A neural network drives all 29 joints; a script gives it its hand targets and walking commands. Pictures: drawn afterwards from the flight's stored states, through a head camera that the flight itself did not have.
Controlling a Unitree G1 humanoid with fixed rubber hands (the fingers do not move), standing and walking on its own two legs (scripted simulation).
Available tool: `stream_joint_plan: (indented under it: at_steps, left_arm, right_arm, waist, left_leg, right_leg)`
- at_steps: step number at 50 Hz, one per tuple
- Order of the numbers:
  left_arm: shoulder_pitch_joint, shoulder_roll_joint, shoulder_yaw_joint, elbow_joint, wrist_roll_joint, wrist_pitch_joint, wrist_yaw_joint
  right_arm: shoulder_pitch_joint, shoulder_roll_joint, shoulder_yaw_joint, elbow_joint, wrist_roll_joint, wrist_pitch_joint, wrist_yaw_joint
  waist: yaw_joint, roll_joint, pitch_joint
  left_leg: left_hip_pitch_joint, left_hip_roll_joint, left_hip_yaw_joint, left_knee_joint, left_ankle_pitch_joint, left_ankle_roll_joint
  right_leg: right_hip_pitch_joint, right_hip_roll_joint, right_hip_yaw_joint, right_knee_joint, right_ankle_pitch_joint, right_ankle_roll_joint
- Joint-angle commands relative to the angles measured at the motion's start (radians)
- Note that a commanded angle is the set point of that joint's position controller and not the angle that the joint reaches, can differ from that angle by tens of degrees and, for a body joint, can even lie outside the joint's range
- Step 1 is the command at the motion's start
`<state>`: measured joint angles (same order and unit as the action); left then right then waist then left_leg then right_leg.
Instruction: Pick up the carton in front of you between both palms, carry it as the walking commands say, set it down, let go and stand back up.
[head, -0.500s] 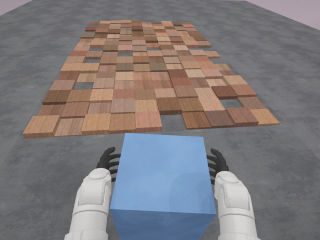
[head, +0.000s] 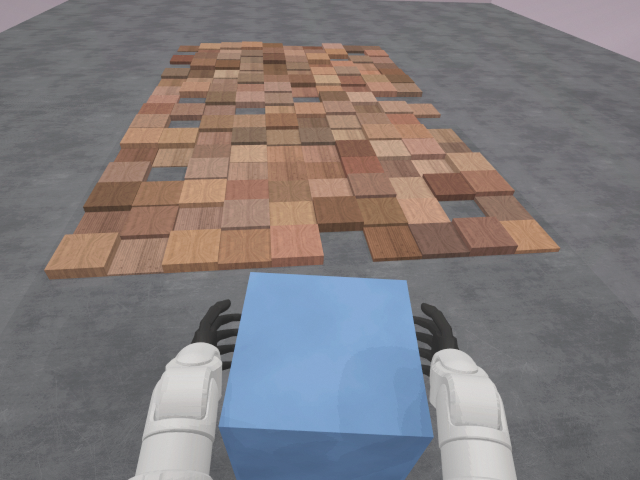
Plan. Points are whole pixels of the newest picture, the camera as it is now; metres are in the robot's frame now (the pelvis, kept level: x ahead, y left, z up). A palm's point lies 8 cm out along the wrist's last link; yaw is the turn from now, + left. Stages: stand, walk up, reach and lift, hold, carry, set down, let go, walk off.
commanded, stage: hold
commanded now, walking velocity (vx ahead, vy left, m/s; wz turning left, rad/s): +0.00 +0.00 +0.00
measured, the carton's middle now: (321, 390) +0.28 +0.00 -0.02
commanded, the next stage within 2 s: carry in 0.30 s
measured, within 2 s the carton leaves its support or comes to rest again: neither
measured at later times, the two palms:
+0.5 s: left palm (215, 333) +0.30 +0.14 +0.06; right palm (450, 341) +0.31 -0.16 +0.07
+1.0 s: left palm (253, 229) +0.49 +0.12 +0.09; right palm (443, 244) +0.47 -0.18 +0.09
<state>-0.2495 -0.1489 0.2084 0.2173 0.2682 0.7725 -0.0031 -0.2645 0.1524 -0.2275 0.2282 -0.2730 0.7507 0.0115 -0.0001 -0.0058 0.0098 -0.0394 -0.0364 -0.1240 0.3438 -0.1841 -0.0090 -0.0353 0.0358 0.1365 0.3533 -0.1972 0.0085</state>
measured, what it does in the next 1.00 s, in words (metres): walks ahead: left foot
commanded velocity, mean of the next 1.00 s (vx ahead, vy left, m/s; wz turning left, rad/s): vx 0.37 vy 0.00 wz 0.00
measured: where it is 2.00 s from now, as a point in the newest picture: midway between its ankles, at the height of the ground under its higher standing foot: (330, 342)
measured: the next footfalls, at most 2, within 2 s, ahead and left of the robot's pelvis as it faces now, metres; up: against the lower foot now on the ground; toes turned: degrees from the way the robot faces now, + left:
left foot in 0.74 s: +0.17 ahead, +0.09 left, +0.00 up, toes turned +9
right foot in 1.10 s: +0.47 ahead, -0.14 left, +0.00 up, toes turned -12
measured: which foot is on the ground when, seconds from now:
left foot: down 0.00-0.52, up 0.54-0.72, down 0.74-1.00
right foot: down 0.00-0.74, up 0.76-1.00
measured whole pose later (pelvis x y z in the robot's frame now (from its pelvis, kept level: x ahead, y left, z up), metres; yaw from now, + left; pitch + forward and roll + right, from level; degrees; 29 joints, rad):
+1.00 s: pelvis +0.24 -0.02 +0.00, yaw -2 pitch +5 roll -1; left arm 0.01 -0.13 0.06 -0.51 0.02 1.21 0.14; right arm 0.01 0.13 -0.05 -0.51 -0.01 1.20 -0.16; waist -0.04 0.02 -0.15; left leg -0.05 0.05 0.18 0.28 -0.31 0.00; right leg -0.57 -0.08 -0.14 0.68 -0.23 0.00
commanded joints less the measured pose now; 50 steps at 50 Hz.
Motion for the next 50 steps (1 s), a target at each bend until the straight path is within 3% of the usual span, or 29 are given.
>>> stream_joint_plan:
  at_steps: [1,14,15,17,18,21,23,24,25,26,27,28,29,31,33,35,36,37,38,39,40,41,42,45,50]
  left_arm:
    - [-0.504,-0.899,-0.54,-0.06,-0.265,-0.041,-0.226]
    - [-0.534,-0.901,-0.532,-0.04,-0.26,-0.044,-0.23]
    - [-0.552,-0.902,-0.54,-0.046,-0.267,-0.042,-0.229]
    - [-0.559,-0.911,-0.562,-0.086,-0.283,-0.039,-0.225]
    - [-0.578,-0.915,-0.587,-0.121,-0.296,-0.034,-0.221]
    - [-0.571,-0.923,-0.657,-0.21,-0.345,0.002,-0.202]
    - [-0.561,-0.915,-0.718,-0.295,-0.38,0.042,-0.186]
    - [-0.561,-0.91,-0.74,-0.334,-0.398,0.066,-0.177]
    - [-0.559,-0.903,-0.756,-0.37,-0.414,0.091,-0.166]
    - [-0.543,-0.892,-0.763,-0.395,-0.424,0.115,-0.155]
    - [-0.492,-0.871,-0.761,-0.414,-0.427,0.14,-0.14]
    - [-0.438,-0.851,-0.754,-0.432,-0.424,0.166,-0.123]
    - [-0.4,-0.835,-0.754,-0.477,-0.415,0.19,-0.104]
    - [-0.356,-0.81,-0.757,-0.565,-0.421,0.239,-0.067]
    - [-0.316,-0.805,-0.772,-0.65,-0.439,0.279,-0.041]
    - [-0.245,-0.799,-0.786,-0.711,-0.465,0.321,-0.022]
    - [-0.21,-0.792,-0.791,-0.737,-0.474,0.34,-0.014]
    - [-0.195,-0.775,-0.79,-0.762,-0.482,0.358,-0.004]
    - [-0.202,-0.761,-0.795,-0.807,-0.494,0.381,0.003]
    - [-0.226,-0.74,-0.803,-0.841,-0.519,0.401,0.008]
    - [-0.248,-0.746,-0.812,-0.858,-0.536,0.411,0.012]
    - [-0.249,-0.741,-0.8,-0.851,-0.537,0.417,0.017]
    - [-0.235,-0.74,-0.785,-0.837,-0.533,0.421,0.025]
    - [-0.185,-0.74,-0.745,-0.813,-0.508,0.419,0.058]
    - [-0.081,-0.666,-0.685,-0.799,-0.439,0.421,0.113]
  right_arm:
    - [-0.447,0.913,0.54,-0.017,0.255,-0.018,0.228]
    - [-0.477,0.918,0.531,0.004,0.249,-0.02,0.23]
    - [-0.496,0.921,0.542,0.0,0.256,-0.017,0.231]
    - [-0.493,0.924,0.561,-0.04,0.269,-0.013,0.223]
    - [-0.502,0.929,0.585,-0.07,0.283,-0.007,0.217]
    - [-0.489,0.936,0.648,-0.165,0.318,0.028,0.189]
    - [-0.453,0.928,0.698,-0.249,0.344,0.069,0.164]
    - [-0.457,0.921,0.72,-0.296,0.357,0.095,0.152]
    - [-0.455,0.912,0.739,-0.338,0.37,0.121,0.14]
    - [-0.447,0.902,0.753,-0.375,0.383,0.148,0.13]
    - [-0.435,0.893,0.771,-0.413,0.398,0.176,0.12]
    - [-0.415,0.876,0.788,-0.439,0.412,0.203,0.108]
    - [-0.417,0.86,0.812,-0.483,0.432,0.227,0.099]
    - [-0.369,0.842,0.835,-0.544,0.468,0.271,0.074]
    - [-0.293,0.833,0.835,-0.602,0.479,0.307,0.047]
    - [-0.204,0.835,0.826,-0.657,0.485,0.343,0.019]
    - [-0.165,0.83,0.81,-0.679,0.481,0.362,0.006]
    - [-0.115,0.819,0.793,-0.697,0.471,0.38,-0.008]
    - [-0.07,0.791,0.77,-0.703,0.452,0.393,-0.024]
    - [-0.06,0.789,0.751,-0.713,0.443,0.402,-0.04]
    - [-0.08,0.791,0.742,-0.757,0.443,0.414,-0.051]
    - [-0.112,0.79,0.744,-0.783,0.45,0.424,-0.062]
    - [-0.139,0.781,0.749,-0.8,0.46,0.43,-0.07]
    - [-0.164,0.755,0.771,-0.832,0.502,0.438,-0.081]
    - [-0.098,0.672,0.764,-0.821,0.525,0.447,-0.096]
  waist:
    - [0.001,0.003,-0.217]
    - [0.0,0.003,-0.205]
    - [0.0,0.018,-0.178]
    - [0.002,0.019,-0.192]
    - [-0.001,0.024,-0.178]
    - [-0.004,0.109,-0.271]
    - [-0.006,0.146,-0.31]
    - [-0.005,0.139,-0.299]
    - [-0.002,0.116,-0.28]
    - [0.005,0.02,-0.255]
    - [0.018,-0.168,-0.25]
    - [0.023,-0.256,-0.205]
    - [0.031,-0.238,-0.185]
    - [0.029,-0.143,-0.246]
    - [0.029,-0.157,-0.3]
    - [0.014,-0.148,-0.331]
    - [0.009,-0.107,-0.36]
    - [-0.008,-0.029,-0.398]
    - [-0.023,0.229,-0.399]
    - [-0.031,0.279,-0.336]
    - [-0.029,0.182,-0.291]
    - [-0.028,0.105,-0.275]
    - [-0.026,0.062,-0.271]
    - [-0.022,0.095,-0.245]
    - [-0.016,0.167,-0.192]
  left_leg:
    - [0.063,-0.06,0.057,-0.035,0.183,-0.012]
    - [0.049,-0.058,0.06,-0.034,0.128,-0.01]
    - [-0.087,0.114,0.034,0.035,-0.031,0.011]
    - [-0.166,0.1,-0.02,-0.018,-0.45,0.026]
    - [-0.193,0.105,-0.031,-0.019,-0.552,0.034]
    - [-0.149,0.178,-0.084,-0.049,-0.415,0.075]
    - [-0.132,0.224,-0.12,-0.07,-0.46,0.11]
    - [-0.175,0.222,-0.1,-0.063,-0.508,0.108]
    - [-0.25,0.205,-0.06,-0.021,-0.513,0.092]
    - [-0.349,0.149,0.037,0.094,-0.451,0.054]
    - [-0.479,0.079,0.17,0.327,-0.35,0.008]
    - [-0.657,0.046,0.228,0.412,-0.32,-0.009]
    - [-0.707,0.074,0.205,0.408,-0.352,0.001]
    - [-0.658,0.074,0.222,0.344,-0.317,0.006]
    - [-0.537,0.026,0.287,0.232,-0.213,-0.002]
    - [-0.283,-0.002,0.347,0.045,-0.059,-0.003]
    - [-0.054,0.012,0.341,-0.005,-0.004,0.005]
    - [0.191,0.125,0.214,-0.022,-0.054,0.035]
    - [0.326,0.382,-0.187,-0.106,-0.184,0.133]
    - [0.327,0.498,-0.392,-0.119,-0.116,0.248]
    - [0.28,0.515,-0.375,-0.107,-0.031,0.275]
    - [0.24,0.484,-0.294,-0.105,0.039,0.257]
    - [0.202,0.452,-0.214,-0.138,0.002,0.227]
    - [0.107,0.349,0.016,-0.186,0.054,0.155]
    - [0.011,0.286,0.191,-0.154,0.205,0.109]
  right_leg:
    - [0.012,0.059,-0.06,-0.047,0.186,0.012]
    - [-0.001,0.056,-0.063,-0.047,0.133,0.009]
    - [-0.136,-0.108,-0.023,0.027,-0.023,-0.006]
    - [-0.214,-0.084,0.004,-0.006,-0.418,-0.019]
    - [-0.259,-0.074,-0.006,0.015,-0.495,-0.022]
    - [-0.267,-0.037,-0.132,0.189,-0.228,-0.013]
    - [-0.274,-0.014,-0.195,0.174,-0.217,-0.016]
    - [-0.247,-0.015,-0.203,0.134,-0.242,-0.019]
    - [-0.186,-0.036,-0.178,0.084,-0.262,-0.024]
    - [-0.118,-0.111,-0.071,-0.006,-0.324,-0.045]
    - [-0.031,-0.262,0.153,-0.112,-0.411,-0.099]
    - [0.073,-0.363,0.321,-0.162,-0.34,-0.158]
    - [0.1,-0.389,0.352,-0.151,-0.165,-0.207]
    - [0.142,-0.359,0.217,-0.093,0.076,-0.197]
    - [0.134,-0.298,0.069,-0.048,0.189,-0.153]
    - [0.01,-0.242,-0.063,0.027,0.099,-0.11]
    - [-0.135,-0.211,-0.127,0.104,0.068,-0.084]
    - [-0.332,-0.181,-0.184,0.246,-0.009,-0.05]
    - [-0.598,-0.089,-0.29,0.512,-0.213,-0.001]
    - [-0.767,-0.073,-0.223,0.631,-0.348,-0.019]
    - [-0.818,-0.128,-0.167,0.721,-0.371,-0.034]
    - [-0.826,-0.154,-0.157,0.751,-0.341,-0.038]
    - [-0.807,-0.169,-0.157,0.699,-0.283,-0.036]
    - [-0.683,-0.137,-0.234,0.498,-0.125,-0.007]
    - [-0.493,-0.083,-0.331,0.223,0.053,-0.01]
